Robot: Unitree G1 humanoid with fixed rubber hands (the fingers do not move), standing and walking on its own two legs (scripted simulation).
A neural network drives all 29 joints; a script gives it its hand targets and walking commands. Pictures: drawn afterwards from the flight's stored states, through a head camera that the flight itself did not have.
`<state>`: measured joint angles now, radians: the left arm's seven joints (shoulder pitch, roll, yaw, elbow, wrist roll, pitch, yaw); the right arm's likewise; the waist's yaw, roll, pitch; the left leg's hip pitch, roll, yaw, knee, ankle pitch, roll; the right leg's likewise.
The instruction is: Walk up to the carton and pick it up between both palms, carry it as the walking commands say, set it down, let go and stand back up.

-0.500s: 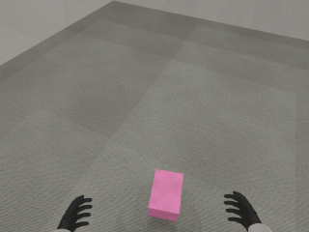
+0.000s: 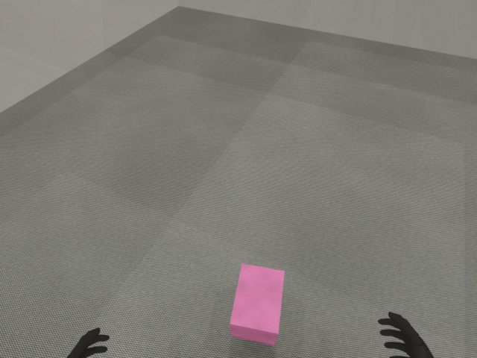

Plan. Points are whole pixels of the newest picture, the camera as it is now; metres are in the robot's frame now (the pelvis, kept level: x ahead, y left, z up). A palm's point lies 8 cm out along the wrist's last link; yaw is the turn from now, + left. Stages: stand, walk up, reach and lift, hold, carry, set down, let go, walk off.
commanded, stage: stand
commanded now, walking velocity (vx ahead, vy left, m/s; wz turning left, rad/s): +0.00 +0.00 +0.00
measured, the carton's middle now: (257, 304) +0.43 -0.05 -0.68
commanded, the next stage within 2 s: none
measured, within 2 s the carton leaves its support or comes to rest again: neither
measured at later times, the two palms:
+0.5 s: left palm out of the picture +0.12 +0.28 -0.09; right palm out of the picture +0.14 -0.30 -0.09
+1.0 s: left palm out of the picture +0.09 +0.30 -0.09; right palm out of the picture +0.09 -0.31 -0.10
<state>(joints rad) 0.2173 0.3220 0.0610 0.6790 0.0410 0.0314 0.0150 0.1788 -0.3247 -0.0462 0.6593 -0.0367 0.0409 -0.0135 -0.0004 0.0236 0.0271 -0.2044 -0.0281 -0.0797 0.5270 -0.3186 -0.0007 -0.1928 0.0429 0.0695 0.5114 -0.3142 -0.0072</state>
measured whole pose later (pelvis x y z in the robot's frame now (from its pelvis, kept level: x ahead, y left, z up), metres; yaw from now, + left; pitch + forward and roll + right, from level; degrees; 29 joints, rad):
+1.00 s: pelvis -0.01 -0.01 +0.01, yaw +0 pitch -2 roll +0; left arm 0.14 0.36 0.03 0.96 0.02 0.00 0.01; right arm 0.15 -0.37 0.00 0.95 -0.02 -0.01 -0.02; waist 0.00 0.01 0.03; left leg -0.11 -0.02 -0.09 0.38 -0.23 -0.01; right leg -0.11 0.04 0.06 0.38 -0.23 -0.02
